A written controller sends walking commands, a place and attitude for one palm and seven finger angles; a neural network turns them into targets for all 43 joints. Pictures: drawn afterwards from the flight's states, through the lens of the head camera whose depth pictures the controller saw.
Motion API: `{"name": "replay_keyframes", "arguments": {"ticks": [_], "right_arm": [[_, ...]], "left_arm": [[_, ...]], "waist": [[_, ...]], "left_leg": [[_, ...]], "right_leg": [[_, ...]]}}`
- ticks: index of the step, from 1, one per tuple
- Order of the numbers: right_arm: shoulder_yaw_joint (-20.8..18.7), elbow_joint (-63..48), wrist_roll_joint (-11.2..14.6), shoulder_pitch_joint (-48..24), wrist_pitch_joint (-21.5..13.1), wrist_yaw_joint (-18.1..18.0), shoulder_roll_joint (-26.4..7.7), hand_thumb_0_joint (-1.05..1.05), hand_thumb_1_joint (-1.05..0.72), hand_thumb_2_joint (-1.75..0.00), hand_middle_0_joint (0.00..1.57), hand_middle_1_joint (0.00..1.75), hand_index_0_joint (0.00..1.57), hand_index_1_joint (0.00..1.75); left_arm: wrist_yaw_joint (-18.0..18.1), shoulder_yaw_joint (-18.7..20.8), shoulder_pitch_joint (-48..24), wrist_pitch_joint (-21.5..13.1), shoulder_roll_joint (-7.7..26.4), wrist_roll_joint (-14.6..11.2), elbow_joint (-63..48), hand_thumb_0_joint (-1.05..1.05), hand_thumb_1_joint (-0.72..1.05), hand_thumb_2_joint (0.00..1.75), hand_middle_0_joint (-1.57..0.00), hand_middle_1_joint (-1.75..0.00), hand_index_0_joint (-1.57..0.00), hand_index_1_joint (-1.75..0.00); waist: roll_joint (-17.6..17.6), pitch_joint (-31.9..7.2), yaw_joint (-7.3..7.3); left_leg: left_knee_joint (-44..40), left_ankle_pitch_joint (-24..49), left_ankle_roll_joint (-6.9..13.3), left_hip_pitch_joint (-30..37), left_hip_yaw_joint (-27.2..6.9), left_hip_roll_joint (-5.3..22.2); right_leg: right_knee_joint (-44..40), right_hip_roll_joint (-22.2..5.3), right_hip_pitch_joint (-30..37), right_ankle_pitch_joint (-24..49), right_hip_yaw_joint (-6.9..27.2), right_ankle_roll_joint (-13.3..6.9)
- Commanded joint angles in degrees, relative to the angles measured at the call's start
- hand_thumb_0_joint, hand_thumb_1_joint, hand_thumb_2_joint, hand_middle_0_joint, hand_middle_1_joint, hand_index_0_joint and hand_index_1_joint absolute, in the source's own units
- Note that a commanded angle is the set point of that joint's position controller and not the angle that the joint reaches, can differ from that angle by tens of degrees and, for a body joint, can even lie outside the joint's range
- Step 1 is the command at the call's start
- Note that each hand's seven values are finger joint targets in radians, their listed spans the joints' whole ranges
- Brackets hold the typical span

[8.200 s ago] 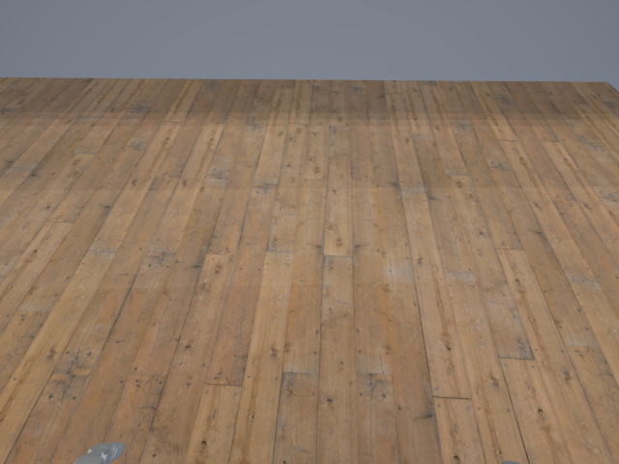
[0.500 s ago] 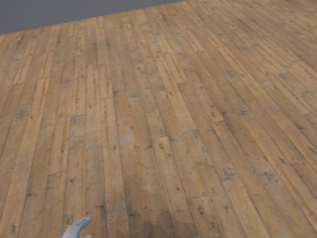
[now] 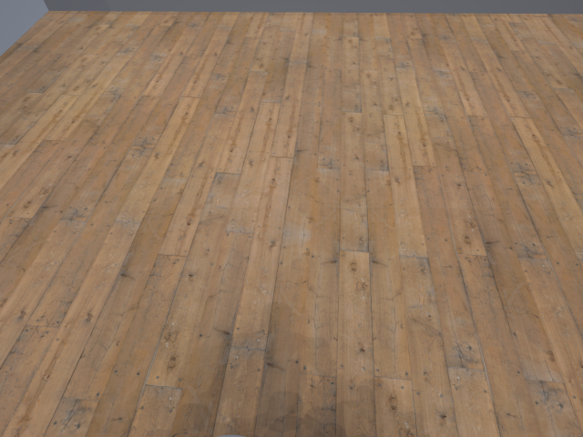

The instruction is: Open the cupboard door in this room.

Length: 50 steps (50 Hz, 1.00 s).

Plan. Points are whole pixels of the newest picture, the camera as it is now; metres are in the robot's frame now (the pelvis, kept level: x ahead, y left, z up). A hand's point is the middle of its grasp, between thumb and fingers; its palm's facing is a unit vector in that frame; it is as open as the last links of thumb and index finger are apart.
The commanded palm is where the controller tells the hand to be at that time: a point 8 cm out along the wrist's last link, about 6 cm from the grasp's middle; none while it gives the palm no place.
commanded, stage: turn or walk to find it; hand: left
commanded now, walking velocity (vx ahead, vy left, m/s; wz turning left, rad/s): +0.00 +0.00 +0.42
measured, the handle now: out of the picture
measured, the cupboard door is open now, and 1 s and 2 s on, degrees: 0 0 0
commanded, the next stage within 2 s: none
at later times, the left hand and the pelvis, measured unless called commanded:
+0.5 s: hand out of the picture +0.06 +0.23 -0.15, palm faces +0.18 -0.95 -0.26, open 7.4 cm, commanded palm none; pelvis -0.02 +0.01 +0.00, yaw +10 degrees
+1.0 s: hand out of the picture -0.11 +0.20 -0.18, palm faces +0.45 -0.86 -0.23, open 7.4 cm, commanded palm none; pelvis -0.05 +0.00 -0.01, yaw +25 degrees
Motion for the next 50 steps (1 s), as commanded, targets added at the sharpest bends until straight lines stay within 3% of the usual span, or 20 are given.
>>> {"name": "replay_keyframes", "arguments": {"ticks": [1,2,3,4,6,10,19,23,25,26,27,28,29,30,32,34,37,46,49,50], "right_arm": [[-0.38,-3.24,0.34,4.16,-2.93,-0.27,-3.69,0.0,-0.9,-0.9,0.2,0.3,0.2,0.3],[-1.16,-3.07,0.0,5.48,-3.45,-0.35,-7.63,0.0,-0.9,-0.9,0.2,0.3,0.2,0.3],[-2.35,-3.49,-0.34,6.56,-3.4,-0.73,-12.82,0.0,-0.9,-0.9,0.2,0.3,0.2,0.3],[-2.43,-2.95,-0.44,7.39,-2.82,-0.96,-14.03,0.0,-0.9,-0.9,0.2,0.3,0.2,0.3],[-1.58,-3.78,-0.65,2.24,-3.2,-1.8,-10.82,0.0,-0.9,-0.9,0.2,0.3,0.2,0.3],[-0.71,-4.9,-0.14,-0.46,-4.02,-1.99,-9.18,0.0,-0.9,-0.9,0.2,0.3,0.2,0.3],[-1.84,-4.56,-0.73,3.67,-3.46,-1.63,-9.4,0.0,-0.9,-0.9,0.2,0.3,0.2,0.3],[-2.23,-5.05,-0.81,3.0,-3.22,-1.46,-9.45,0.0,-0.9,-0.9,0.2,0.3,0.2,0.3],[-2.33,-5.32,-0.35,1.82,-3.12,-1.28,-8.92,0.0,-0.9,-0.9,0.2,0.3,0.2,0.3],[-2.17,-5.63,0.01,2.31,-3.21,-1.04,-7.04,0.0,-0.9,-0.9,0.2,0.3,0.2,0.3],[-1.44,-6.58,0.41,2.9,-3.32,-0.69,-3.25,0.0,-0.9,-0.9,0.2,0.3,0.2,0.3],[-1.75,-7.81,0.01,1.16,-2.9,-0.91,-4.03,0.0,-0.9,-0.9,0.2,0.3,0.2,0.3],[-2.35,-6.94,-0.38,1.21,-2.02,-0.8,-5.64,0.0,-0.9,-0.9,0.2,0.3,0.2,0.3],[-2.59,-5.82,-0.55,2.39,-1.28,-0.56,-5.56,0.0,-0.9,-0.9,0.2,0.3,0.2,0.3],[-2.55,-3.49,-0.81,4.74,-0.76,0.08,-4.84,0.0,-0.9,-0.9,0.2,0.3,0.2,0.3],[-2.3,-2.67,-0.73,6.49,-0.6,0.28,-4.05,0.0,-0.9,-0.9,0.2,0.3,0.2,0.3],[-2.14,-2.87,-0.7,4.91,-0.51,0.35,-4.37,0.0,-0.9,-0.9,0.2,0.3,0.2,0.3],[-0.45,-4.95,0.3,-1.03,-2.04,0.04,-2.41,0.0,-0.9,-0.9,0.2,0.3,0.2,0.3],[-0.51,-3.69,0.26,3.8,-2.9,-0.19,-3.34,0.0,-0.9,-0.9,0.2,0.3,0.2,0.3],[-1.01,-3.27,0.19,5.81,-3.46,-0.06,-5.78,0.0,-0.9,-0.9,0.2,0.3,0.2,0.3]], "left_arm": [[0.75,2.83,-0.65,-0.63,11.6,-0.86,-2.44,0.0,0.9,0.9,-0.2,-0.3,-0.2,-0.3],[0.58,2.38,0.02,-0.09,9.38,-1.41,-3.32,0.0,0.9,0.9,-0.2,-0.3,-0.2,-0.3],[0.27,1.31,-1.51,0.3,5.78,-1.48,-5.45,0.0,0.9,0.9,-0.2,-0.3,-0.2,-0.3],[0.47,1.09,-4.53,1.0,6.85,-0.98,-6.13,0.0,0.9,0.9,-0.2,-0.3,-0.2,-0.3],[0.17,1.58,-5.84,1.52,6.82,-0.72,-5.07,0.0,0.9,0.9,-0.2,-0.3,-0.2,-0.3],[-0.5,1.61,-2.8,0.91,7.34,-0.95,-3.22,0.0,0.9,0.9,-0.2,-0.3,-0.2,-0.3],[0.18,1.11,-9.38,0.86,5.98,-1.43,-7.0,0.0,0.9,0.9,-0.2,-0.3,-0.2,-0.3],[0.32,1.04,-7.36,0.18,5.79,-1.8,-7.05,0.0,0.9,0.9,-0.2,-0.3,-0.2,-0.3],[0.46,1.29,-3.82,-0.49,6.77,-1.82,-6.11,0.0,0.9,0.9,-0.2,-0.3,-0.2,-0.3],[0.7,1.74,-1.92,-1.04,8.65,-1.55,-5.75,0.0,0.9,0.9,-0.2,-0.3,-0.2,-0.3],[1.24,2.78,-0.43,-1.53,13.56,-0.67,-5.46,0.0,0.9,0.9,-0.2,-0.3,-0.2,-0.3],[1.24,2.93,-0.13,-1.39,15.62,-0.68,-6.23,0.0,0.9,0.9,-0.2,-0.3,-0.2,-0.3],[1.37,2.7,-2.46,-1.26,13.77,-0.93,-6.94,0.0,0.9,0.9,-0.2,-0.3,-0.2,-0.3],[1.64,2.65,-6.2,-1.15,11.77,-1.04,-7.58,0.0,0.9,0.9,-0.2,-0.3,-0.2,-0.3],[1.11,1.47,-10.06,-1.21,9.29,-1.18,-8.77,0.0,0.9,0.9,-0.2,-0.3,-0.2,-0.3],[0.94,1.25,-8.94,-1.58,8.57,-1.19,-8.44,0.0,0.9,0.9,-0.2,-0.3,-0.2,-0.3],[1.13,1.39,-6.1,-1.69,8.78,-1.0,-7.51,0.0,0.9,0.9,-0.2,-0.3,-0.2,-0.3],[0.87,2.85,-0.09,-1.14,12.73,-0.09,-4.31,0.0,0.9,0.9,-0.2,-0.3,-0.2,-0.3],[0.7,3.03,-2.11,-0.68,12.61,-0.75,-3.89,0.0,0.9,0.9,-0.2,-0.3,-0.2,-0.3],[0.56,2.69,-1.95,-0.26,10.99,-1.29,-4.17,0.0,0.9,0.9,-0.2,-0.3,-0.2,-0.3]], "waist": [[-6.01,-7.69,-3.5],[4.8,-8.39,-4.3],[19.0,-6.02,-5.25],[13.68,-5.48,-6.24],[12.81,-2.07,-4.44],[7.94,-3.96,-2.28],[8.77,-4.31,-4.65],[9.71,-6.66,-3.52],[8.12,-8.11,-1.39],[3.63,-9.5,-0.65],[-11.25,-10.09,-0.02],[-15.28,-8.27,0.91],[-10.42,-6.73,-0.03],[-11.89,-4.35,-1.68],[-7.45,-0.14,-3.98],[-8.9,-0.23,-4.01],[-9.4,-0.3,-2.71],[-11.66,-5.11,0.64],[-9.21,-7.45,-2.69],[-1.98,-8.93,-3.85]], "left_leg": [[-20.13,13.39,1.9,9.72,1.85,-0.02],[-25.19,18.31,4.56,16.75,-7.53,6.96],[-27.83,34.44,10.66,18.31,-23.35,19.8],[-27.58,35.07,14.68,12.7,-21.59,22.4],[-28.23,28.3,13.8,8.44,-18.09,16.71],[-25.51,39.62,11.93,12.44,-11.78,11.11],[-24.28,37.73,13.87,11.5,-18.46,11.41],[-21.27,41.13,12.92,9.32,-20.46,9.53],[-17.84,35.62,10.19,4.25,-19.62,7.05],[-14.46,26.45,7.37,-1.98,-17.52,4.12],[-4.03,7.94,3.32,-13.26,-8.72,-3.16],[7.71,-8.52,2.01,-15.11,-5.81,-5.52],[16.48,-6.57,2.25,-13.59,-8.25,-3.47],[20.6,-4.0,2.18,-13.91,-8.75,-2.49],[25.71,2.69,1.34,-13.81,-6.8,-1.53],[26.64,5.83,0.38,-14.11,-5.35,-1.34],[24.4,6.22,-0.58,-13.77,-4.41,-0.06],[-1.38,-1.82,0.12,-5.27,1.6,-0.23],[-16.43,10.57,1.01,4.82,2.97,-0.78],[-22.95,18.57,1.99,12.78,-0.69,1.93]], "right_leg": [[-0.42,-12.48,2.04,17.14,9.07,-1.85],[9.0,-7.45,-6.88,6.1,5.67,1.86],[20.36,-0.46,-19.74,-18.59,5.06,5.82],[26.73,-0.43,-17.18,-19.95,10.37,5.01],[31.04,-0.74,-18.08,-14.0,13.07,5.27],[32.61,0.71,-17.68,-6.48,13.65,6.34],[19.23,2.89,-12.67,-10.11,14.28,6.77],[7.24,5.21,-5.01,-7.13,13.19,5.86],[-4.81,4.97,4.29,3.01,12.84,5.46],[-10.67,0.92,12.4,7.55,16.28,4.6],[-12.73,-12.5,19.92,11.69,28.55,0.28],[-13.78,-21.31,13.24,18.48,34.42,-6.12],[-14.72,-19.79,7.14,13.41,30.73,-8.03],[-16.23,-17.3,3.29,7.29,28.38,-7.11],[-15.63,-11.59,0.02,5.0,21.22,-4.18],[-15.19,-9.86,1.18,7.14,16.82,-3.12],[-15.36,-10.88,2.49,6.97,16.25,-3.82],[-7.5,-14.27,9.86,25.19,13.82,-6.65],[-0.47,-12.33,6.44,23.38,9.33,-2.42],[6.74,-9.8,0.4,16.68,6.98,0.6]]}}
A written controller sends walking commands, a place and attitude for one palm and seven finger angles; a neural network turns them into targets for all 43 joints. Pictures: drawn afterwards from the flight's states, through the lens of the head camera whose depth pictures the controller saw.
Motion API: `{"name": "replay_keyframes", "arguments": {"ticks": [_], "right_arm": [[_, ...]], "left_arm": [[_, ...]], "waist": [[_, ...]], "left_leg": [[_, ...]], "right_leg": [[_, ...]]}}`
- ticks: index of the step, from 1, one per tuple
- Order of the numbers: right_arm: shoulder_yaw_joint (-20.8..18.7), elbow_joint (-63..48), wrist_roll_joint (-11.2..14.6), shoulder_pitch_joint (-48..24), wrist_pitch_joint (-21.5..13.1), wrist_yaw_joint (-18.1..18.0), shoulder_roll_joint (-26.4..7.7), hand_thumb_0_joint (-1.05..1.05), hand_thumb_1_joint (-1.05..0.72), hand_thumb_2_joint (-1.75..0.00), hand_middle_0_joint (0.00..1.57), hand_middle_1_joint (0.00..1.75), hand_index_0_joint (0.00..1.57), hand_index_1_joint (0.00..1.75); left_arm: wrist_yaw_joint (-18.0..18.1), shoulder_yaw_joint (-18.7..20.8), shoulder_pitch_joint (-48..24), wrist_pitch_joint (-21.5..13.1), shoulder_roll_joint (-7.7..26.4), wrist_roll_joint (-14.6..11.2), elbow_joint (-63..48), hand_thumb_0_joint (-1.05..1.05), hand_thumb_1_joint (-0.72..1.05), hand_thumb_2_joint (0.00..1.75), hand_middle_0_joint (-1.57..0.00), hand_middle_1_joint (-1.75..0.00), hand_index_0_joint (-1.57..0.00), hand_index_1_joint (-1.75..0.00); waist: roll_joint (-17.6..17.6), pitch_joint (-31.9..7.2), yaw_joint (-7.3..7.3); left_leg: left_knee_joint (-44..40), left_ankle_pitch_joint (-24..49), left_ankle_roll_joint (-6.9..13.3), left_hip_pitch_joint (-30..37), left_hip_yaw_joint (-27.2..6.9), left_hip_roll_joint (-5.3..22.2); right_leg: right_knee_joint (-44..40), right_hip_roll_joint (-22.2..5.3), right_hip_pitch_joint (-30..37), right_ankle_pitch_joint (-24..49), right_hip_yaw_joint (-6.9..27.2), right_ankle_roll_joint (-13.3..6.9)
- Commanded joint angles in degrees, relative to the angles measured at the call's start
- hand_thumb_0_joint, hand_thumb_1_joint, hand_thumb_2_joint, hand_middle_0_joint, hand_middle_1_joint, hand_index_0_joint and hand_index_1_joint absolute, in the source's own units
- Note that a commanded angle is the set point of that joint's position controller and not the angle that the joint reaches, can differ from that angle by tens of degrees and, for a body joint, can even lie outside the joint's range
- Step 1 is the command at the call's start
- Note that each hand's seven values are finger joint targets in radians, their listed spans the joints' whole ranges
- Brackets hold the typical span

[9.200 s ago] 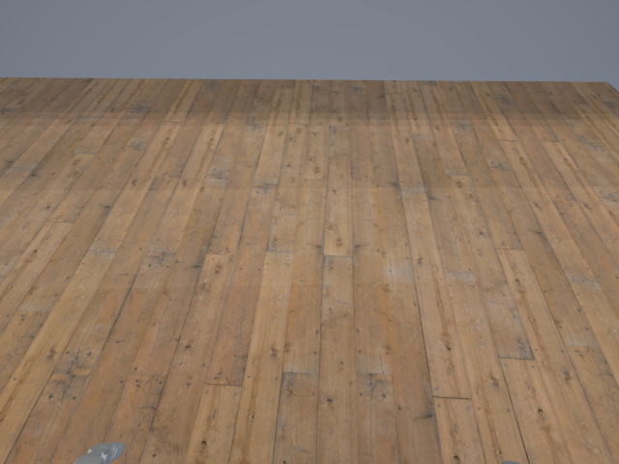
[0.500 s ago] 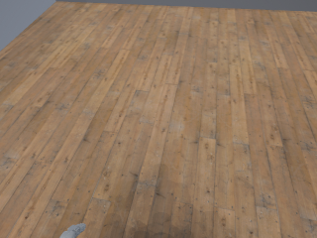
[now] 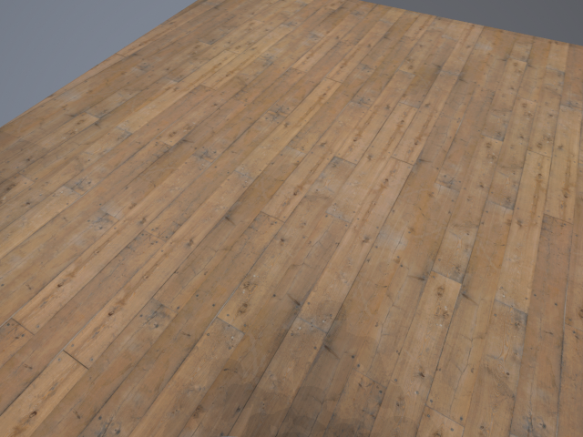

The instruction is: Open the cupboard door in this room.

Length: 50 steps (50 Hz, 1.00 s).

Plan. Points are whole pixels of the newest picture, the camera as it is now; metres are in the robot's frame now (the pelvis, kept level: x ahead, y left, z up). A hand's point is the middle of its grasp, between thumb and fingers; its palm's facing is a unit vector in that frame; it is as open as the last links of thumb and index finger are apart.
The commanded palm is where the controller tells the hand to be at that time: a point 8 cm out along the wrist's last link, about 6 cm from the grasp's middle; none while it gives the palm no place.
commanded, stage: turn or walk to find it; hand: left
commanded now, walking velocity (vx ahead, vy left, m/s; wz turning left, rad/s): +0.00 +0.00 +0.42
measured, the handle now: out of the picture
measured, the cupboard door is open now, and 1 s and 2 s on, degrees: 0 0 0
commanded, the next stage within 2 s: stand and wait in 1.42 s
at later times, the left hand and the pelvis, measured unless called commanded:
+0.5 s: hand out of the picture +0.06 +0.22 -0.14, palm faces +0.18 -0.95 -0.26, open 7.4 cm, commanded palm none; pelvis -0.02 +0.00 +0.01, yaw +10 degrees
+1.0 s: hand out of the picture -0.11 +0.15 -0.16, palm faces +0.46 -0.85 -0.25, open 7.4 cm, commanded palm none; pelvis -0.05 -0.03 +0.01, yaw +25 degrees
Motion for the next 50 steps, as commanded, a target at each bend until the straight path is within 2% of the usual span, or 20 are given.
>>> {"name": "replay_keyframes", "arguments": {"ticks": [1,2,3,4,6,8,14,20,23,25,26,27,28,29,30,32,34,41,47,50], "right_arm": [[-2.21,-2.95,-0.29,6.43,-3.41,-0.53,-11.52,0.0,-0.9,-0.9,0.2,0.3,0.2,0.3],[-2.77,-2.26,-0.2,9.02,-2.81,-0.98,-14.52,0.0,-0.9,-0.9,0.2,0.3,0.2,0.3],[-2.42,-2.04,-0.48,7.84,-2.65,-1.28,-13.22,0.0,-0.9,-0.9,0.2,0.3,0.2,0.3],[-1.95,-2.38,-0.58,5.22,-2.93,-1.83,-11.56,0.0,-0.9,-0.9,0.2,0.3,0.2,0.3],[-1.02,-3.59,-0.54,1.3,-3.1,-2.2,-9.31,0.0,-0.9,-0.9,0.2,0.3,0.2,0.3],[-0.81,-3.94,-0.28,1.17,-3.56,-2.27,-9.16,0.0,-0.9,-0.9,0.2,0.3,0.2,0.3],[-1.29,-3.89,-0.25,3.85,-3.58,-2.04,-9.03,0.0,-0.9,-0.9,0.2,0.3,0.2,0.3],[-1.9,-4.45,-0.86,3.34,-2.75,-1.69,-9.33,0.0,-0.9,-0.9,0.2,0.3,0.2,0.3],[-2.12,-5.03,-0.93,1.71,-2.49,-1.53,-9.44,0.0,-0.9,-0.9,0.2,0.3,0.2,0.3],[-2.26,-5.34,-0.5,0.82,-2.36,-1.34,-8.81,0.0,-0.9,-0.9,0.2,0.3,0.2,0.3],[-2.07,-5.56,-0.15,1.24,-2.4,-1.13,-6.94,0.0,-0.9,-0.9,0.2,0.3,0.2,0.3],[-1.43,-6.36,0.33,2.48,-2.5,-0.87,-3.19,0.0,-0.9,-0.9,0.2,0.3,0.2,0.3],[-1.9,-7.53,-0.07,0.48,-2.04,-1.03,-4.18,0.0,-0.9,-0.9,0.2,0.3,0.2,0.3],[-2.43,-6.63,-0.58,1.12,-1.27,-0.85,-5.82,0.0,-0.9,-0.9,0.2,0.3,0.2,0.3],[-2.63,-5.66,-0.73,2.12,-0.51,-0.59,-5.88,0.0,-0.9,-0.9,0.2,0.3,0.2,0.3],[-2.57,-3.08,-0.95,4.76,-0.1,0.0,-4.95,0.0,-0.9,-0.9,0.2,0.3,0.2,0.3],[-2.25,-2.21,-0.84,6.4,0.02,0.13,-3.99,0.0,-0.9,-0.9,0.2,0.3,0.2,0.3],[-1.58,-2.83,-0.6,1.71,-0.01,0.0,-3.64,0.0,-0.9,-0.9,0.2,0.3,0.2,0.3],[-0.36,-3.79,0.15,-2.37,-1.11,-0.25,-2.58,0.0,-0.9,-0.9,0.2,0.3,0.2,0.3],[-0.15,-3.61,0.51,0.06,-1.75,-0.51,-2.52,0.0,-0.9,-0.9,0.2,0.3,0.2,0.3]], "left_arm": [[0.56,1.89,0.9,-0.08,6.42,-1.56,-4.76,0.0,0.9,0.9,-0.2,-0.3,-0.2,-0.3],[0.73,0.85,-2.69,0.49,5.32,-1.06,-6.31,0.0,0.9,0.9,-0.2,-0.3,-0.2,-0.3],[0.8,1.17,-3.87,0.98,6.26,-0.88,-5.86,0.0,0.9,0.9,-0.2,-0.3,-0.2,-0.3],[0.79,1.39,-5.3,1.3,5.98,-0.82,-5.08,0.0,0.9,0.9,-0.2,-0.3,-0.2,-0.3],[0.07,1.71,-4.89,0.96,6.76,-0.88,-3.92,0.0,0.9,0.9,-0.2,-0.3,-0.2,-0.3],[-0.08,1.52,-3.01,0.67,6.63,-1.02,-2.9,0.0,0.9,0.9,-0.2,-0.3,-0.2,-0.3],[0.27,1.39,-5.2,0.75,6.47,-1.09,-4.18,0.0,0.9,0.9,-0.2,-0.3,-0.2,-0.3],[0.54,1.04,-8.28,0.71,5.52,-1.4,-6.3,0.0,0.9,0.9,-0.2,-0.3,-0.2,-0.3],[0.65,1.08,-5.08,0.28,5.22,-1.69,-6.11,0.0,0.9,0.9,-0.2,-0.3,-0.2,-0.3],[0.73,1.39,-1.37,-0.4,5.99,-1.64,-5.23,0.0,0.9,0.9,-0.2,-0.3,-0.2,-0.3],[0.98,1.81,0.41,-0.9,7.9,-1.36,-4.93,0.0,0.9,0.9,-0.2,-0.3,-0.2,-0.3],[1.47,2.79,1.58,-1.46,12.68,-0.46,-4.94,0.0,0.9,0.9,-0.2,-0.3,-0.2,-0.3],[1.45,2.88,1.35,-1.24,14.99,-0.53,-6.06,0.0,0.9,0.9,-0.2,-0.3,-0.2,-0.3],[1.59,2.74,-1.65,-1.11,13.13,-0.85,-6.97,0.0,0.9,0.9,-0.2,-0.3,-0.2,-0.3],[1.85,2.75,-5.22,-1.1,11.32,-0.99,-7.61,0.0,0.9,0.9,-0.2,-0.3,-0.2,-0.3],[1.35,1.58,-8.81,-1.42,8.4,-1.11,-8.34,0.0,0.9,0.9,-0.2,-0.3,-0.2,-0.3],[1.2,1.26,-6.95,-1.88,7.46,-1.14,-7.68,0.0,0.9,0.9,-0.2,-0.3,-0.2,-0.3],[1.42,1.85,0.35,-1.97,8.8,-0.59,-4.5,0.0,0.9,0.9,-0.2,-0.3,-0.2,-0.3],[1.15,2.45,3.9,-1.59,10.86,-0.03,-2.18,0.0,0.9,0.9,-0.2,-0.3,-0.2,-0.3],[1.14,2.85,2.1,-1.27,11.64,-0.1,-1.57,0.0,0.9,0.9,-0.2,-0.3,-0.2,-0.3]], "waist": [[16.28,-9.71,-3.63],[17.99,-9.15,-5.31],[12.78,-8.22,-4.88],[16.21,-5.69,-4.47],[12.35,-3.45,-2.78],[9.43,-5.43,-1.95],[7.98,-6.66,-2.96],[9.09,-4.58,-3.46],[10.03,-5.96,-1.92],[7.74,-7.29,0.04],[2.68,-8.26,0.79],[-11.36,-9.43,1.15],[-15.14,-6.52,1.97],[-9.93,-5.27,0.46],[-11.64,-3.12,-1.01],[-6.38,0.06,-3.51],[-6.69,-1.15,-3.3],[-7.67,-2.44,-0.05],[-10.1,-5.65,2.13],[-10.34,-7.56,0.31]], "left_leg": [[-20.15,32.25,7.51,18.96,-19.91,15.96],[-19.89,44.18,12.94,15.86,-23.1,21.67],[-19.91,38.48,14.34,12.67,-19.53,20.79],[-20.86,35.81,13.38,9.57,-18.8,17.34],[-19.89,37.22,11.94,9.19,-15.04,13.36],[-18.64,42.61,11.63,12.62,-13.02,11.44],[-19.06,40.44,12.57,14.41,-15.87,10.96],[-19.48,31.3,13.68,7.44,-21.49,10.93],[-17.81,29.54,12.89,3.77,-23.03,9.39],[-14.26,24.65,10.34,-1.3,-21.76,6.63],[-10.62,17.01,7.64,-6.71,-19.54,3.52],[0.57,1.55,3.63,-16.5,-11.12,-3.66],[13.51,-11.02,2.2,-17.17,-7.32,-6.21],[21.76,-8.87,2.41,-15.55,-9.73,-3.99],[25.73,-6.32,2.47,-15.39,-10.02,-2.82],[31.01,0.3,1.52,-14.48,-7.84,-1.85],[32.27,3.29,0.53,-14.81,-6.52,-1.82],[22.79,0.03,-1.06,-14.45,-4.54,0.3],[7.45,-5.43,-0.17,-8.61,-0.39,-0.12],[-1.75,-2.63,0.72,-2.42,1.3,-0.21]], "right_leg": [[15.35,-0.53,-14.76,-6.33,3.65,2.64],[23.2,1.88,-16.93,-20.24,8.18,3.26],[27.3,1.06,-15.66,-18.03,11.19,2.57],[28.68,0.85,-16.63,-14.62,12.74,2.82],[31.09,1.41,-17.67,-8.34,13.42,3.15],[31.37,2.3,-17.58,-5.99,13.16,3.82],[26.93,3.09,-16.96,-4.96,14.11,4.85],[15.13,5.03,-10.0,-8.22,13.95,3.82],[5.8,6.67,-3.14,-4.88,13.22,2.95],[-5.67,6.73,5.7,4.11,12.6,2.61],[-12.19,3.12,12.67,6.73,15.66,1.84],[-16.53,-10.38,18.9,5.36,29.28,-2.53],[-19.31,-19.41,9.83,7.42,36.5,-8.44],[-20.51,-17.95,3.69,1.97,32.91,-10.11],[-21.86,-15.4,-0.26,-3.26,30.58,-8.96],[-20.11,-9.69,-2.73,0.38,22.11,-6.45],[-18.78,-7.76,-0.24,5.31,17.32,-5.57],[-17.15,-10.71,6.98,11.21,15.98,-7.74],[-12.42,-12.45,11.14,25.33,14.09,-9.52],[-8.51,-13.32,9.69,26.65,11.93,-8.57]]}}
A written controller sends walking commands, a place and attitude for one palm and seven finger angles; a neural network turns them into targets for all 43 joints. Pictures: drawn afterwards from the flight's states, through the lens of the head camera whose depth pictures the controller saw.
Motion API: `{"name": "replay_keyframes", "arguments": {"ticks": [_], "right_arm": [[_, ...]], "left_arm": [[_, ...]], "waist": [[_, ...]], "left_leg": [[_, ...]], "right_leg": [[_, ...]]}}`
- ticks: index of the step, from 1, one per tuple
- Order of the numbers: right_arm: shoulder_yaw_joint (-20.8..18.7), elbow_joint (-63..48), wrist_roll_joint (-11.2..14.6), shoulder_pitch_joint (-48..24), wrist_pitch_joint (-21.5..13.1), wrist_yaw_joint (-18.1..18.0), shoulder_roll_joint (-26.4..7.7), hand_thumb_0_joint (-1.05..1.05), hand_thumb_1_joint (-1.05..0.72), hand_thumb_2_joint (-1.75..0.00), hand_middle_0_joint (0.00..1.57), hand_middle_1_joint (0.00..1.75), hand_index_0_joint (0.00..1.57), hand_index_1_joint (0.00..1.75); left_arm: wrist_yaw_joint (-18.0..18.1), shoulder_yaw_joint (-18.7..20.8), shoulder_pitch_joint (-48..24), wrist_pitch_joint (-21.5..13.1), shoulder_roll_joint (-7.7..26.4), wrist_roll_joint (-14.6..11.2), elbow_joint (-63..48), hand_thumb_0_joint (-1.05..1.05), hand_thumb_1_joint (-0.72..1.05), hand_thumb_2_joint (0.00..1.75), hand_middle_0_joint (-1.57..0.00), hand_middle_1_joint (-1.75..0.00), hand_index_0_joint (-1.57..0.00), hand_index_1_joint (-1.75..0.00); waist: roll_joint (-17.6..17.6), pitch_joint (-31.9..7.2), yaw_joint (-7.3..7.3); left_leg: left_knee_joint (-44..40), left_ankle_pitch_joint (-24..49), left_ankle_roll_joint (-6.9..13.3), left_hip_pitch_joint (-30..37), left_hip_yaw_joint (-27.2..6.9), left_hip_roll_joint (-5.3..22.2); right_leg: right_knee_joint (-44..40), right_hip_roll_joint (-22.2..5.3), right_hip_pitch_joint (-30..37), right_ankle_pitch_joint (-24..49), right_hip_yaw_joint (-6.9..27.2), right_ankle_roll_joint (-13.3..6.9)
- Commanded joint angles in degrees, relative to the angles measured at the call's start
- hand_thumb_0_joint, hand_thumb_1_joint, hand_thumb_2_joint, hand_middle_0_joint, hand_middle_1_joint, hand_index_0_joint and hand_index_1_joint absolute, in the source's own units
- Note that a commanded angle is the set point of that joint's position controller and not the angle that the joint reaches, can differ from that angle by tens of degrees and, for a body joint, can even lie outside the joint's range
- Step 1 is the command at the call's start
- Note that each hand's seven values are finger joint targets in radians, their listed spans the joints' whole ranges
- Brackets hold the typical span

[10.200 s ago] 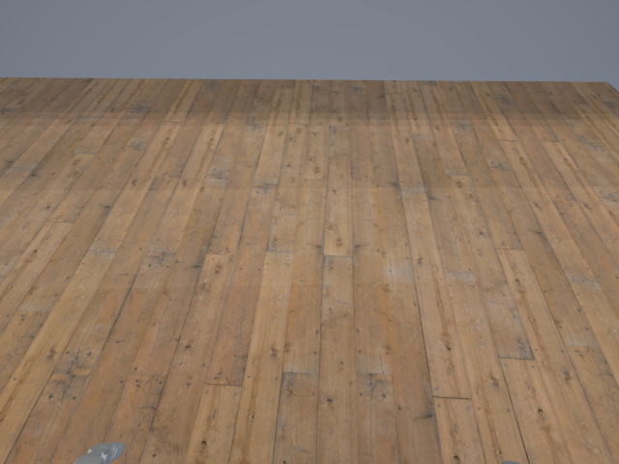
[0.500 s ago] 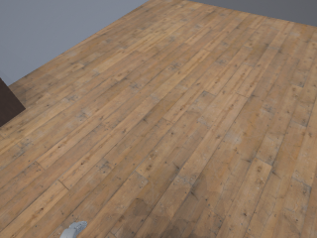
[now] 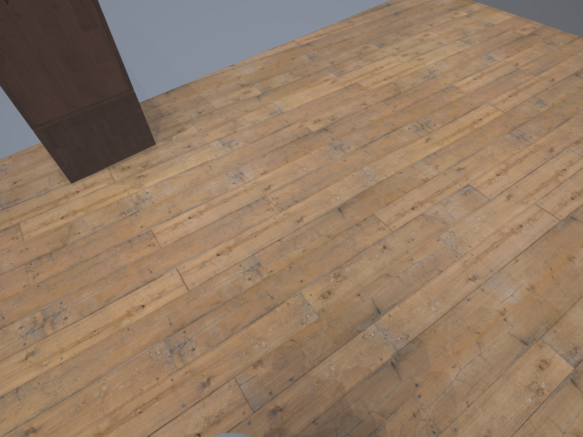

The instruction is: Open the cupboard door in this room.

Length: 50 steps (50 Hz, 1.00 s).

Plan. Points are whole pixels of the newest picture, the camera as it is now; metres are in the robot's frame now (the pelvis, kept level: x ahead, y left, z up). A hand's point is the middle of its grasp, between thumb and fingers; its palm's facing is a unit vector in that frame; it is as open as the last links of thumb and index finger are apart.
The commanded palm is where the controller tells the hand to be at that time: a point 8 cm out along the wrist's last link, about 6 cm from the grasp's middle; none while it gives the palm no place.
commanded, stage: turn or walk to find it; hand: left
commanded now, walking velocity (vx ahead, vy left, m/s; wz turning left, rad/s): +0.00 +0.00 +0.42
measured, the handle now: out of the picture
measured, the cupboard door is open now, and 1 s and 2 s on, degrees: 0 0 0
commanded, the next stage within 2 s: stand and wait in 0.42 s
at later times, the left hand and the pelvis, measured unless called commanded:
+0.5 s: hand out of the picture +0.06 +0.23 -0.15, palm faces +0.20 -0.94 -0.27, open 7.4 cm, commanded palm none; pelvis -0.02 +0.00 +0.00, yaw +10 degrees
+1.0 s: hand out of the picture -0.10 +0.15 -0.16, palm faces +0.42 -0.87 -0.25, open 7.3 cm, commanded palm none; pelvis -0.05 -0.04 +0.00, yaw +22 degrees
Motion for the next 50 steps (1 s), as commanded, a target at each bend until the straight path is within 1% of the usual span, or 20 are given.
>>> {"name": "replay_keyframes", "arguments": {"ticks": [1,2,3,4,5,7,8,11,20,23,25,26,27,28,29,30,32,34,40,50], "right_arm": [[0.03,-4.05,0.47,1.38,-2.86,-0.42,-2.49,0.0,-0.9,-0.9,0.2,0.3,0.2,0.3],[-0.21,-3.53,0.39,3.6,-3.37,-0.28,-3.65,0.0,-0.9,-0.9,0.2,0.3,0.2,0.3],[-1.08,-3.52,0.03,4.84,-3.95,-0.41,-8.1,0.0,-0.9,-0.9,0.2,0.3,0.2,0.3],[-2.17,-3.75,-0.21,6.38,-3.78,-0.85,-12.91,0.0,-0.9,-0.9,0.2,0.3,0.2,0.3],[-2.05,-3.11,-0.21,7.11,-3.21,-0.97,-13.44,0.0,-0.9,-0.9,0.2,0.3,0.2,0.3],[-1.36,-3.82,-0.51,2.04,-3.62,-2.0,-10.61,0.0,-0.9,-0.9,0.2,0.3,0.2,0.3],[-0.85,-4.45,-0.44,0.03,-3.68,-2.06,-9.38,0.0,-0.9,-0.9,0.2,0.3,0.2,0.3],[-0.58,-4.87,-0.13,-0.49,-4.39,-2.06,-8.83,0.0,-0.9,-0.9,0.2,0.3,0.2,0.3],[-1.6,-4.9,-0.63,2.35,-3.77,-1.68,-9.21,0.0,-0.9,-0.9,0.2,0.3,0.2,0.3],[-1.67,-5.16,-0.8,1.28,-3.58,-1.62,-8.81,0.0,-0.9,-0.9,0.2,0.3,0.2,0.3],[-1.59,-4.83,-0.4,0.28,-3.65,-1.54,-8.08,0.0,-0.9,-0.9,0.2,0.3,0.2,0.3],[-1.28,-4.69,-0.05,0.59,-3.82,-1.42,-6.43,0.0,-0.9,-0.9,0.2,0.3,0.2,0.3],[-0.56,-4.88,0.5,2.19,-3.96,-1.12,-2.59,0.0,-0.9,-0.9,0.2,0.3,0.2,0.3],[-0.3,-6.3,0.4,0.84,-3.5,-1.31,-1.57,0.0,-0.9,-0.9,0.2,0.3,0.2,0.3],[-0.87,-5.28,0.09,1.21,-2.49,-1.46,-3.76,0.0,-0.9,-0.9,0.2,0.3,0.2,0.3],[-1.17,-4.31,-0.3,2.27,-1.67,-1.39,-3.92,0.0,-0.9,-0.9,0.2,0.3,0.2,0.3],[-1.18,-1.56,-0.43,3.58,-1.37,-0.84,-3.49,0.0,-0.9,-0.9,0.2,0.3,0.2,0.3],[-1.21,-0.34,-0.33,5.39,-0.99,-0.58,-3.1,0.0,-0.9,-0.9,0.2,0.3,0.2,0.3],[-1.38,-0.54,-0.43,3.52,-0.88,-0.4,-3.39,0.0,-0.9,-0.9,0.2,0.3,0.2,0.3],[-0.16,-2.84,0.35,-1.55,-1.64,-0.11,-1.95,0.0,-0.9,-0.9,0.2,0.3,0.2,0.3]], "left_arm": [[0.95,3.17,0.54,-0.65,12.8,-0.44,-1.9,0.0,0.9,0.9,-0.2,-0.3,-0.2,-0.3],[0.87,3.11,-0.16,-0.32,12.08,-0.92,-2.15,0.0,0.9,0.9,-0.2,-0.3,-0.2,-0.3],[0.67,2.67,0.73,0.19,9.48,-1.5,-3.01,0.0,0.9,0.9,-0.2,-0.3,-0.2,-0.3],[0.43,1.44,-1.63,0.63,6.03,-1.41,-5.17,0.0,0.9,0.9,-0.2,-0.3,-0.2,-0.3],[0.61,1.34,-4.4,1.25,7.53,-0.94,-5.68,0.0,0.9,0.9,-0.2,-0.3,-0.2,-0.3],[0.36,1.84,-5.29,1.71,7.26,-0.86,-4.52,0.0,0.9,0.9,-0.2,-0.3,-0.2,-0.3],[0.07,1.96,-5.41,1.57,8.17,-0.96,-3.81,0.0,0.9,0.9,-0.2,-0.3,-0.2,-0.3],[-0.29,1.83,-2.97,1.03,7.92,-1.1,-2.79,0.0,0.9,0.9,-0.2,-0.3,-0.2,-0.3],[0.37,1.21,-8.31,0.95,6.79,-1.59,-6.07,0.0,0.9,0.9,-0.2,-0.3,-0.2,-0.3],[0.41,1.06,-6.01,0.44,5.99,-1.75,-5.5,0.0,0.9,0.9,-0.2,-0.3,-0.2,-0.3],[0.53,1.0,-1.84,-0.25,6.44,-1.73,-3.8,0.0,0.9,0.9,-0.2,-0.3,-0.2,-0.3],[0.68,1.19,0.52,-0.91,7.56,-1.44,-3.1,0.0,0.9,0.9,-0.2,-0.3,-0.2,-0.3],[1.16,1.71,1.51,-1.66,11.94,-0.67,-2.53,0.0,0.9,0.9,-0.2,-0.3,-0.2,-0.3],[1.12,1.99,1.42,-1.79,14.91,-0.55,-2.97,0.0,0.9,0.9,-0.2,-0.3,-0.2,-0.3],[1.11,1.68,0.17,-1.65,13.69,-0.96,-3.38,0.0,0.9,0.9,-0.2,-0.3,-0.2,-0.3],[1.39,1.86,-3.25,-1.42,11.99,-1.03,-3.78,0.0,0.9,0.9,-0.2,-0.3,-0.2,-0.3],[1.03,1.01,-6.0,-1.28,9.53,-1.2,-4.2,0.0,0.9,0.9,-0.2,-0.3,-0.2,-0.3],[0.91,0.99,-5.52,-1.51,8.69,-1.37,-4.26,0.0,0.9,0.9,-0.2,-0.3,-0.2,-0.3],[1.41,1.68,-0.49,-1.75,8.07,-1.2,-2.81,0.0,0.9,0.9,-0.2,-0.3,-0.2,-0.3],[1.35,2.7,2.2,-0.96,11.82,-0.21,-0.85,0.0,0.9,0.9,-0.2,-0.3,-0.2,-0.3]], "waist": [[-10.16,-7.4,-1.43],[-6.43,-8.15,-3.06],[6.12,-9.0,-3.79],[19.19,-6.21,-4.99],[12.74,-5.77,-5.6],[13.68,-2.94,-3.97],[11.16,-1.86,-3.3],[7.85,-4.57,-2.12],[8.62,-4.6,-3.84],[9.54,-5.91,-2.77],[7.6,-7.87,-0.49],[3.92,-9.28,0.31],[-8.64,-10.32,0.31],[-16.5,-7.94,0.81],[-12.29,-7.07,0.37],[-15.05,-4.11,-0.99],[-8.77,0.43,-2.35],[-8.1,1.1,-2.8],[-7.44,-0.94,-0.91],[-10.54,-3.96,0.93]], "left_leg": [[-15.2,6.93,1.39,4.21,3.79,-0.77],[-23.42,14.89,2.07,10.6,2.69,-0.01],[-28.19,21.81,5.24,17.88,-8.79,8.24],[-30.19,39.32,11.13,18.39,-22.54,19.63],[-29.34,38.76,13.58,13.99,-19.12,21.38],[-29.33,36.5,13.59,11.7,-16.74,16.21],[-28.61,38.43,13.11,10.86,-14.46,14.11],[-26.77,45.73,12.12,14.88,-10.45,10.86],[-25.45,43.63,13.97,12.9,-16.76,11.29],[-23.98,41.97,13.0,10.07,-17.53,9.63],[-20.97,35.98,10.67,6.6,-16.34,7.53],[-17.62,28.34,8.03,3.31,-14.13,4.81],[-9.14,12.47,4.2,-5.59,-7.51,-1.08],[-0.7,-7.24,2.48,-9.88,-4.98,-5.26],[5.34,-7.02,2.87,-6.43,-7.77,-3.13],[9.09,-4.35,3.1,-6.34,-8.18,-2.25],[14.95,1.45,2.77,-7.5,-6.35,-2.13],[18.6,5.22,1.89,-8.54,-5.54,-2.16],[18.63,5.85,0.0,-11.15,-4.79,-0.33],[0.06,-2.02,0.94,-4.31,0.94,0.38]], "right_leg": [[-3.18,-13.91,6.73,22.29,10.24,-4.17],[1.73,-12.06,2.65,18.13,7.45,-1.26],[11.64,-6.43,-7.46,5.02,4.53,2.5],[21.95,-0.05,-19.06,-19.79,4.96,6.02],[27.64,-0.65,-16.5,-19.52,9.92,5.02],[32.18,-0.62,-18.65,-14.08,12.67,5.57],[33.19,-0.31,-18.46,-10.97,13.44,5.58],[33.54,0.86,-17.74,-7.27,13.13,6.51],[19.06,2.92,-11.93,-10.52,13.6,6.84],[9.67,4.87,-5.21,-7.51,12.3,5.93],[-1.55,5.08,3.38,2.15,11.74,5.46],[-8.72,2.59,9.52,7.68,13.7,5.03],[-11.29,-8.69,16.69,12.71,24.9,1.85],[-12.8,-18.04,12.7,20.26,34.19,-4.64],[-14.39,-17.99,5.38,14.76,32.05,-7.54],[-16.35,-15.31,0.93,6.86,30.34,-7.18],[-16.3,-10.17,-1.0,4.81,24.92,-5.37],[-16.5,-8.63,-0.74,5.12,20.14,-3.77],[-16.06,-10.98,5.22,6.32,19.05,-4.58],[-12.13,-14.94,7.28,13.53,15.94,-7.39]]}}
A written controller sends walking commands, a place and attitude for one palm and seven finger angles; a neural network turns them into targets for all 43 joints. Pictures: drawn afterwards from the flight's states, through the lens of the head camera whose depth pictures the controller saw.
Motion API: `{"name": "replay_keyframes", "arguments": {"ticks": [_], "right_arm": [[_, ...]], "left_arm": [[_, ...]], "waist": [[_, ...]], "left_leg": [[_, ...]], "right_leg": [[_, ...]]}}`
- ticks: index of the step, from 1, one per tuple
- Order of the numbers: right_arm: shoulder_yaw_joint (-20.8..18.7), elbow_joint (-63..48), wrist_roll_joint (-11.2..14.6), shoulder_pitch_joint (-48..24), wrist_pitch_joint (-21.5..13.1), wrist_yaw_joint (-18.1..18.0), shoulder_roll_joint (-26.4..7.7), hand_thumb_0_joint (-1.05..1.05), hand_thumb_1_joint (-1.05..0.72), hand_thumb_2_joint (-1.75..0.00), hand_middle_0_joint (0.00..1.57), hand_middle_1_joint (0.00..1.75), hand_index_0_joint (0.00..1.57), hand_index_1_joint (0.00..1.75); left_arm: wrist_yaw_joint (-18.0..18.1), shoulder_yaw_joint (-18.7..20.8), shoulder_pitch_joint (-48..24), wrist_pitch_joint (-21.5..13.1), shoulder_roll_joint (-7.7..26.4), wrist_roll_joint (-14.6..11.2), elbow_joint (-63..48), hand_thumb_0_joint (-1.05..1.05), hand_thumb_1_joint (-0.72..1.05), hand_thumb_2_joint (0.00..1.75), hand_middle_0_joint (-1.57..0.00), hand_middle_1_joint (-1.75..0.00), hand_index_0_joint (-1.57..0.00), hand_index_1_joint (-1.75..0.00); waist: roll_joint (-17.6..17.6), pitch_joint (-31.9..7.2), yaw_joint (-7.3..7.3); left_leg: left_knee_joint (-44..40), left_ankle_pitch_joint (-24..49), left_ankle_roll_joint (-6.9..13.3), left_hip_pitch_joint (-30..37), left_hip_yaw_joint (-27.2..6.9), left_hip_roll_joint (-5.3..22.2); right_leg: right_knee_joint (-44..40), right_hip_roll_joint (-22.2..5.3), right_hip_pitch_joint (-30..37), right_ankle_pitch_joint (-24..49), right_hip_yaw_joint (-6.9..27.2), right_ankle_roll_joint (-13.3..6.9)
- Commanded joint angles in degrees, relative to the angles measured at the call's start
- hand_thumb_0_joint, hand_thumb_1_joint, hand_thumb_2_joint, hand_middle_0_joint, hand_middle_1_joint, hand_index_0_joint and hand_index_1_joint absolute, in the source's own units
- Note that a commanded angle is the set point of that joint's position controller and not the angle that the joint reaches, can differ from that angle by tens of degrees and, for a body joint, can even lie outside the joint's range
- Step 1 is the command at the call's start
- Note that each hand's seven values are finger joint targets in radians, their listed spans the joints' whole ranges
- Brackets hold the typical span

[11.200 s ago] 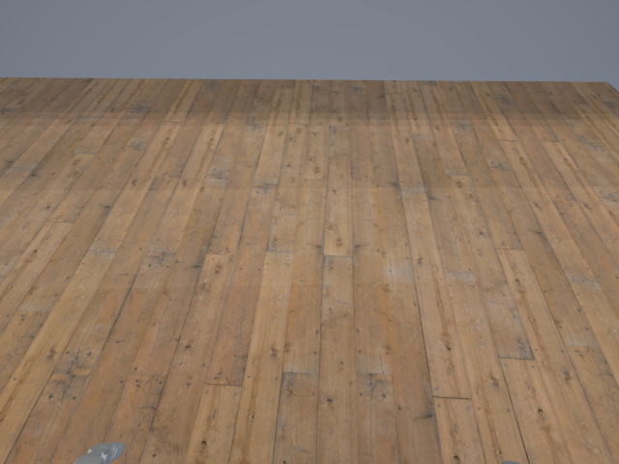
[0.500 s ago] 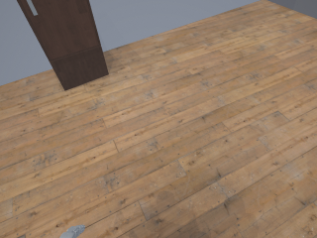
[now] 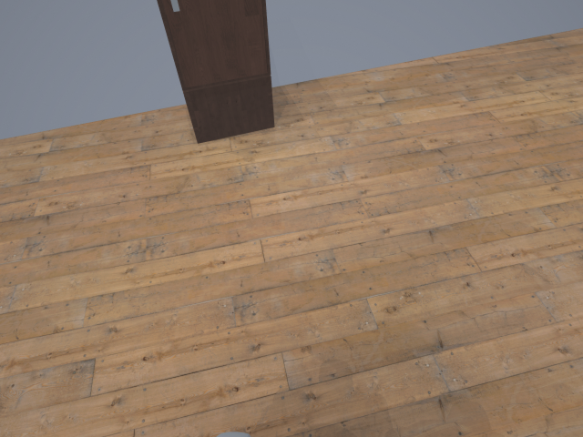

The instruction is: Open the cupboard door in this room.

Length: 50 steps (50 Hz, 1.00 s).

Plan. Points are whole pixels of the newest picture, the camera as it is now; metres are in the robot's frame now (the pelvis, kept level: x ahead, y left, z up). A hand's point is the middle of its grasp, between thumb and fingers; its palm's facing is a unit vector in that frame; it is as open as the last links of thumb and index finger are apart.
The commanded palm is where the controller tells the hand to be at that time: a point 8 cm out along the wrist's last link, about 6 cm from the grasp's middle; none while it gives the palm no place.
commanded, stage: turn or walk to find it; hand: left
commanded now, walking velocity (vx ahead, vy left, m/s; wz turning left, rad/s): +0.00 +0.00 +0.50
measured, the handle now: out of the picture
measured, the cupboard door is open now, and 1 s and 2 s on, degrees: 0 0 0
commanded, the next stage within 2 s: stand and wait in 0.62 s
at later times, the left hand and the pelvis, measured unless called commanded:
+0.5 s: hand out of the picture +0.05 +0.28 -0.16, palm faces +0.17 -0.97 -0.19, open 7.4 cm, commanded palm none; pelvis +0.03 +0.07 +0.01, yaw +10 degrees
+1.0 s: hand (175, 387) +0.21 +0.22 -0.15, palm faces +0.29 -0.93 -0.24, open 7.1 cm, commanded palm none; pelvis +0.18 +0.02 +0.00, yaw +16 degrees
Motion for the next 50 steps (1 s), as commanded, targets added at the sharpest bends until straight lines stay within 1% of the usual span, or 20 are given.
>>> {"name": "replay_keyframes", "arguments": {"ticks": [1,5,6,7,8,10,11,15,25,31,33,35,36,37,38,39,40,42,45,50], "right_arm": [[0.06,-5.69,0.68,-3.55,-2.45,-0.02,-2.33,0.0,-0.9,-0.9,0.2,0.3,0.2,0.3],[-0.09,-5.19,0.68,1.29,-3.34,-0.08,-3.2,0.0,-0.9,-0.9,0.2,0.3,0.2,0.3],[-0.62,-4.96,0.47,3.01,-3.87,-0.08,-5.94,0.0,-0.9,-0.9,0.2,0.3,0.2,0.3],[-1.94,-5.67,-0.25,3.92,-3.99,-0.35,-11.54,0.0,-0.9,-0.9,0.2,0.3,0.2,0.3],[-2.27,-5.38,-0.5,5.08,-3.51,-0.63,-14.15,0.0,-0.9,-0.9,0.2,0.3,0.2,0.3],[-1.39,-5.99,-0.6,1.21,-4.09,-1.26,-11.56,0.0,-0.9,-0.9,0.2,0.3,0.2,0.3],[-0.74,-6.48,-0.56,-0.59,-4.56,-1.4,-9.97,0.0,-0.9,-0.9,0.2,0.3,0.2,0.3],[-0.12,-6.02,0.16,2.23,-6.86,-1.4,-7.89,0.0,-0.9,-0.9,0.2,0.3,0.2,0.3],[-0.11,-1.83,0.1,12.96,-8.8,-2.0,-5.22,0.0,-0.9,-0.9,0.2,0.3,0.2,0.3],[-0.01,1.35,-0.49,16.82,-8.91,-2.25,-4.76,0.0,-0.9,-0.9,0.2,0.3,0.2,0.3],[0.24,1.97,-0.51,16.3,-8.69,-2.44,-4.57,0.0,-0.9,-0.9,0.2,0.3,0.2,0.3],[0.36,2.77,-0.06,15.66,-8.54,-2.59,-4.54,0.0,-0.9,-0.9,0.2,0.3,0.2,0.3],[0.34,2.85,0.42,15.65,-8.84,-2.37,-4.3,0.0,-0.9,-0.9,0.2,0.3,0.2,0.3],[0.86,2.32,0.74,16.99,-9.23,-1.91,-1.71,0.0,-0.9,-0.9,0.2,0.3,0.2,0.3],[0.94,1.37,1.05,18.95,-8.97,-2.21,-0.65,0.0,-0.9,-0.9,0.2,0.3,0.2,0.3],[0.67,1.62,0.99,17.97,-8.34,-2.62,-2.09,0.0,-0.9,-0.9,0.2,0.3,0.2,0.3],[0.72,2.1,0.96,16.74,-7.7,-2.5,-0.86,0.0,-0.9,-0.9,0.2,0.3,0.2,0.3],[1.11,1.45,0.59,12.12,-6.47,-1.93,1.62,0.0,-0.9,-0.9,0.2,0.3,0.2,0.3],[1.61,2.79,0.3,15.34,-4.57,-1.54,4.29,0.0,-0.9,-0.9,0.2,0.3,0.2,0.3],[0.91,0.99,-0.62,10.03,-4.57,-0.48,2.56,0.0,-0.9,-0.9,0.2,0.3,0.2,0.3]], "left_arm": [[0.91,3.0,1.86,-0.7,12.98,0.13,-2.33,0.0,0.9,0.9,-0.2,-0.3,-0.2,-0.3],[0.53,3.2,-0.51,-0.06,13.02,-0.5,-2.35,0.0,0.9,0.9,-0.2,-0.3,-0.2,-0.3],[0.38,2.85,-0.38,0.4,11.37,-1.03,-3.08,0.0,0.9,0.9,-0.2,-0.3,-0.2,-0.3],[-0.08,2.09,-1.42,0.75,7.55,-1.36,-5.22,0.0,0.9,0.9,-0.2,-0.3,-0.2,-0.3],[-0.16,1.61,-5.97,1.4,7.92,-0.69,-6.61,0.0,0.9,0.9,-0.2,-0.3,-0.2,-0.3],[-1.04,2.14,-7.2,1.6,8.39,0.07,-5.86,0.0,0.9,0.9,-0.2,-0.3,-0.2,-0.3],[-1.67,2.16,-6.2,1.14,8.78,0.19,-5.14,0.0,0.9,0.9,-0.2,-0.3,-0.2,-0.3],[-2.7,1.9,-3.05,-0.44,8.39,0.17,-2.77,0.0,0.9,0.9,-0.2,-0.3,-0.2,-0.3],[-2.71,1.06,-11.97,-1.67,7.03,-0.14,-5.72,0.0,0.9,0.9,-0.2,-0.3,-0.2,-0.3],[-3.01,0.15,-18.36,-2.82,4.44,-0.57,-7.49,0.0,0.9,0.9,-0.2,-0.3,-0.2,-0.3],[-2.69,-0.05,-16.74,-3.08,3.71,-0.77,-6.89,0.0,0.9,0.9,-0.2,-0.3,-0.2,-0.3],[-2.2,0.25,-6.99,-3.65,4.9,-0.9,-3.36,0.0,0.9,0.9,-0.2,-0.3,-0.2,-0.3],[-1.8,0.79,0.87,-4.22,7.18,-0.83,-0.84,0.0,0.9,0.9,-0.2,-0.3,-0.2,-0.3],[-0.85,1.97,7.99,-4.87,11.86,-0.34,1.48,0.0,0.9,0.9,-0.2,-0.3,-0.2,-0.3],[-0.44,2.79,13.25,-4.94,15.93,-0.66,3.19,0.0,0.9,0.9,-0.2,-0.3,-0.2,-0.3],[-0.2,2.34,11.17,-4.69,14.81,-1.34,2.74,0.0,0.9,0.9,-0.2,-0.3,-0.2,-0.3],[-0.08,2.08,6.04,-4.61,12.74,-1.53,2.08,0.0,0.9,0.9,-0.2,-0.3,-0.2,-0.3],[0.2,0.69,-0.7,-4.37,7.99,-1.41,0.53,0.0,0.9,0.9,-0.2,-0.3,-0.2,-0.3],[0.06,-0.67,-6.12,-4.08,4.77,-1.04,-0.11,0.0,0.9,0.9,-0.2,-0.3,-0.2,-0.3],[-0.51,0.3,-1.28,-4.02,5.61,-0.75,1.85,0.0,0.9,0.9,-0.2,-0.3,-0.2,-0.3]], "waist": [[-11.14,-4.16,1.38],[-7.34,-6.02,-2.26],[1.14,-6.44,-3.52],[18.8,-4.1,-4.61],[15.52,-2.17,-6.23],[12.85,0.65,-4.08],[10.96,2.56,-2.97],[5.33,0.18,-2.32],[5.76,2.69,-4.69],[6.37,2.35,-6.12],[6.35,2.08,-4.97],[3.34,-1.92,-0.61],[0.35,-6.52,2.65],[-8.3,-12.07,4.75],[-16.55,-17.19,4.23],[-9.95,-14.62,3.71],[-11.82,-10.29,2.13],[-4.7,-0.91,-0.27],[-7.82,-0.4,-4.42],[-9.94,-1.43,-1.8]], "left_leg": [[-7.68,-2.47,1.19,-1.48,2.86,0.3],[-24.92,9.86,2.28,11.01,4.34,-0.03],[-31.32,12.44,4.01,16.72,-2.07,4.05],[-37.89,13.69,9.71,18.41,-21.57,17.61],[-41.32,8.24,14.29,12.41,-24.58,21.9],[-44.32,-9.95,12.48,8.66,-22.2,16.82],[-44.12,-10.12,11.61,7.74,-20.23,14.61],[-42.91,2.82,11.12,14.31,-14.13,9.82],[-43.33,15.76,15.78,21.83,-17.49,12.04],[-39.07,28.19,15.26,22.82,-15.43,11.13],[-35.37,37.64,13.7,20.77,-13.16,9.94],[-26.3,44.52,10.47,16.63,-9.62,7.04],[-18.9,41.92,8.52,10.91,-8.05,5.42],[-6.43,25.82,5.82,-2.04,-3.38,0.99],[7.95,-8.09,4.08,-8.57,-0.59,-5.23],[14.13,-9.84,4.38,-6.95,-3.57,-2.44],[17.7,-7.07,4.26,-6.77,-3.61,-0.63],[15.29,-1.01,3.62,-6.26,-3.18,2.39],[5.11,4.44,2.11,1.71,-0.37,2.79],[-1.27,8.35,1.45,-1.48,2.6,3.31]], "right_leg": [[-9.12,-17.27,6.28,11.9,14.39,-6.16],[-0.78,-15.15,-0.48,7.73,8.16,-1.03],[7.23,-11.46,-7.69,0.83,4.96,2.34],[20.01,-3.28,-21.13,-18.61,2.2,7.01],[27.87,-2.16,-21.19,-21.06,7.41,6.57],[34.05,-2.74,-23.75,-13.47,11.12,6.21],[35.81,-2.27,-24.46,-9.63,11.79,6.23],[37.2,-1.41,-24.95,-1.41,11.41,7.2],[28.16,-3.04,-29.53,-0.54,12.36,8.49],[13.83,-0.92,-23.29,-3.03,9.45,6.99],[7.91,0.88,-16.79,-1.96,8.01,5.72],[-0.5,3.07,-1.01,5.68,6.48,4.75],[-1.86,0.48,11.77,11.54,9.36,3.9],[-0.1,-11.21,27.04,23.25,20.66,-0.03],[-2.64,-24.22,31.98,40.89,35.14,-6.26],[-4.78,-23.86,24.48,41.16,33.75,-9.09],[-6.97,-22.34,17.61,36.64,32.31,-8.71],[-10.33,-18.03,3.76,28.85,24.12,-6.56],[-13.69,-11.65,-6.4,20.97,12.78,-2.57],[-18.18,-10.9,-2.9,-0.97,15.12,-3.4]]}}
